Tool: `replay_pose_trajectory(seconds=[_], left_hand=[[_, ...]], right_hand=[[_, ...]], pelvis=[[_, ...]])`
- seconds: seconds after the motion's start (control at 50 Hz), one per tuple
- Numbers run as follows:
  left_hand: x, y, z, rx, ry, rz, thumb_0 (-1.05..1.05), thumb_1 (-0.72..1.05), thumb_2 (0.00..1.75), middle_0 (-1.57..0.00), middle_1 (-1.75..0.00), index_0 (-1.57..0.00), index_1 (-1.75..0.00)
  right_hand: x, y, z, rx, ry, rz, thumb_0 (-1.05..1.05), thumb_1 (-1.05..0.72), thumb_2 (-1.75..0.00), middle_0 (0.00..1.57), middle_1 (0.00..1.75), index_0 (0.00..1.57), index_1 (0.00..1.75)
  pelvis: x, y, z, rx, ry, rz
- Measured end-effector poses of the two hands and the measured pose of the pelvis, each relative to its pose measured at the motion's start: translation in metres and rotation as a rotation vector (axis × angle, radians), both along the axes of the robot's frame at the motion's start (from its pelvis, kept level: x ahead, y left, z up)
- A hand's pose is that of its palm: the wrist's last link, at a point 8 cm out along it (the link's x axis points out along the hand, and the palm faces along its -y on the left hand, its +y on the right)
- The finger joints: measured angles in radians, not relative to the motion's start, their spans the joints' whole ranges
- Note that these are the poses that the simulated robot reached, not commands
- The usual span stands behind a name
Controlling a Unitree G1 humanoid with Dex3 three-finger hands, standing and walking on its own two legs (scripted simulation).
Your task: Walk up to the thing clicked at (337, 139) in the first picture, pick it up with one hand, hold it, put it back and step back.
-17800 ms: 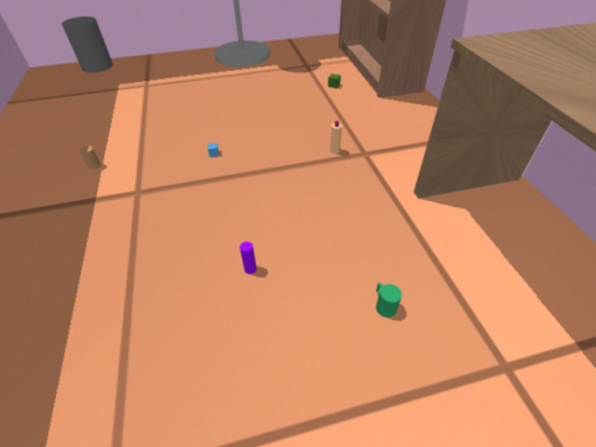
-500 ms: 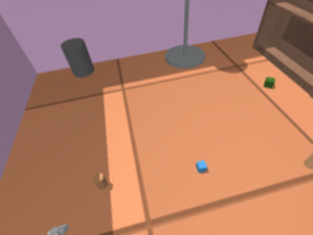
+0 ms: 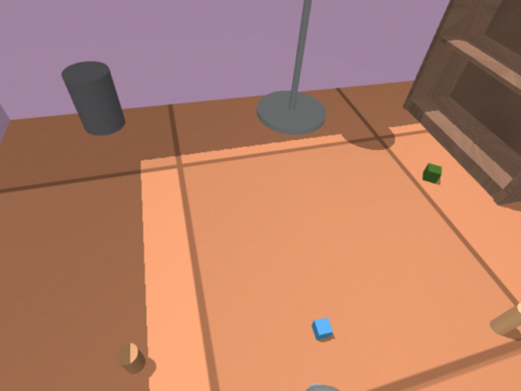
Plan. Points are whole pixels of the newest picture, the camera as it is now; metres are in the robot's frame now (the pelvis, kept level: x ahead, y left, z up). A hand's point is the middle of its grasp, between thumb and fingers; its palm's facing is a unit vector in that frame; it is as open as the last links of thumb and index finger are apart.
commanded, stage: walk up
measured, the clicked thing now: (513, 318) +0.50 -0.98 -0.67
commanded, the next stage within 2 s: stand in 1.88 s
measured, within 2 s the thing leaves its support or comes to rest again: neither
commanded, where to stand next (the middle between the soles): +0.40 -0.02 m, yaw +1 degrees
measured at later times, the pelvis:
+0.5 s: pelvis +0.17 -0.04 +0.00, yaw +11 degrees
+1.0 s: pelvis +0.30 -0.07 -0.03, yaw +21 degrees
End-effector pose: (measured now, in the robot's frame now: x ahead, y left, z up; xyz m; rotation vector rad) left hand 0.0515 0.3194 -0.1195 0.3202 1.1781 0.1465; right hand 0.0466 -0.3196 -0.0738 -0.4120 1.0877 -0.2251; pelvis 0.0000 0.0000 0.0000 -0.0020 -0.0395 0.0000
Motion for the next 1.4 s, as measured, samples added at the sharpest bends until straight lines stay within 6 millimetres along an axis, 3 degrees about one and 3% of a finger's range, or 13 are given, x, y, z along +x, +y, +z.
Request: replay_pose_trajectory(seconds=[0.18, 0.24, 0.28, 0.36, 0.44, 0.54, 0.64, 0.84, 0.98, 1.06, 1.16, 1.28, 1.4], left_hand=[[0.117, -0.025, 0.019, 0.026, -0.113, -0.037, 0.01, 0.9, 0.9, -0.2, -0.3, -0.2, -0.3], [0.151, -0.037, 0.024, 0.052, -0.215, -0.016, 0.01, 0.9, 0.9, -0.2, -0.3, -0.2, -0.3], [0.161, -0.046, 0.03, 0.049, -0.253, 0.004, 0.01, 0.91, 0.89, -0.2, -0.3, -0.2, -0.3], [0.164, -0.053, 0.041, 0.041, -0.26, 0.06, 0.01, 0.9, 0.89, -0.2, -0.3, -0.2, -0.3], [0.154, -0.049, 0.038, 0.042, -0.225, 0.121, 0.0, 0.9, 0.89, -0.2, -0.3, -0.21, -0.3], [0.133, -0.032, 0.019, 0.03, -0.145, 0.213, 0.01, 0.9, 0.89, -0.2, -0.3, -0.21, -0.31], [0.126, -0.015, -0.013, 0.021, -0.041, 0.287, 0.01, 0.9, 0.9, -0.2, -0.3, -0.2, -0.3], [0.166, -0.027, -0.013, -0.001, -0.003, 0.334, 0.01, 0.91, 0.9, -0.2, -0.3, -0.2, -0.3], [0.196, -0.053, -0.012, 0.065, -0.029, 0.386, 0.01, 0.9, 0.9, -0.2, -0.3, -0.2, -0.3], [0.206, -0.074, -0.007, 0.071, -0.047, 0.413, 0.01, 0.9, 0.89, -0.2, -0.3, -0.2, -0.3], [0.208, -0.082, 0.001, 0.071, -0.059, 0.441, 0.01, 0.9, 0.89, -0.2, -0.3, -0.21, -0.3], [0.196, -0.067, -0.009, 0.076, -0.035, 0.501, 0.01, 0.9, 0.89, -0.2, -0.3, -0.21, -0.31], [0.193, -0.064, -0.007, 0.081, 0.006, 0.538, 0.01, 0.9, 0.89, -0.2, -0.3, -0.2, -0.3]], right_hand=[[0.036, -0.02, -0.029, 0.055, 0.099, -0.029, 0.0, -0.9, -0.9, 0.2, 0.3, 0.21, 0.3], [0.06, -0.03, -0.046, 0.066, 0.146, -0.001, 0.0, -0.91, -0.9, 0.2, 0.3, 0.21, 0.3], [0.081, -0.032, -0.05, 0.069, 0.162, 0.03, 0.0, -0.91, -0.9, 0.2, 0.3, 0.21, 0.3], [0.134, -0.032, -0.043, 0.08, 0.131, 0.1, 0.01, -0.91, -0.9, 0.2, 0.3, 0.21, 0.3], [0.187, -0.031, -0.031, 0.066, 0.093, 0.171, 0.0, -0.91, -0.9, 0.2, 0.3, 0.21, 0.3], [0.25, -0.023, -0.017, 0.014, 0.06, 0.244, 0.0, -0.91, -0.9, 0.2, 0.3, 0.21, 0.3], [0.303, -0.014, -0.014, -0.065, -0.014, 0.285, 0.0, -0.91, -0.9, 0.2, 0.3, 0.21, 0.3], [0.352, -0.014, -0.005, -0.073, 0.01, 0.323, 0.0, -0.91, -0.9, 0.2, 0.3, 0.21, 0.3], [0.405, -0.035, -0.04, -0.037, 0.05, 0.36, 0.0, -0.9, -0.9, 0.2, 0.3, 0.21, 0.3], [0.436, -0.033, -0.057, -0.019, 0.07, 0.381, 0.0, -0.91, -0.9, 0.2, 0.3, 0.21, 0.3], [0.462, -0.02, -0.058, 0.007, 0.088, 0.436, 0.0, -0.91, -0.9, 0.2, 0.3, 0.21, 0.3], [0.474, -0.007, -0.054, -0.013, 0.097, 0.464, 0.0, -0.91, -0.9, 0.2, 0.3, 0.21, 0.3], [0.487, 0.001, -0.049, -0.011, 0.105, 0.463, 0.0, -0.91, -0.9, 0.2, 0.3, 0.21, 0.3]], pelvis=[[0.07, -0.022, -0.007, 0.015, 0.006, 0.04], [0.093, -0.036, -0.017, 0.006, 0.003, 0.078], [0.104, -0.041, -0.015, 0.01, -0.002, 0.103], [0.129, -0.044, -0.005, 0.003, -0.004, 0.143], [0.151, -0.044, -0.001, -0.006, 0.002, 0.176], [0.181, -0.036, -0.005, -0.017, 0.006, 0.214], [0.214, -0.02, -0.024, 0.004, 0.008, 0.243], [0.265, -0.031, -0.014, 0.012, -0.007, 0.307], [0.301, -0.061, -0.03, 0.003, -0.005, 0.357], [0.309, -0.071, -0.031, 0.006, -0.005, 0.395], [0.315, -0.072, -0.024, 0.007, 0.011, 0.432], [0.321, -0.064, -0.027, 0.029, 0.02, 0.467], [0.332, -0.061, -0.021, 0.004, 0.018, 0.492]])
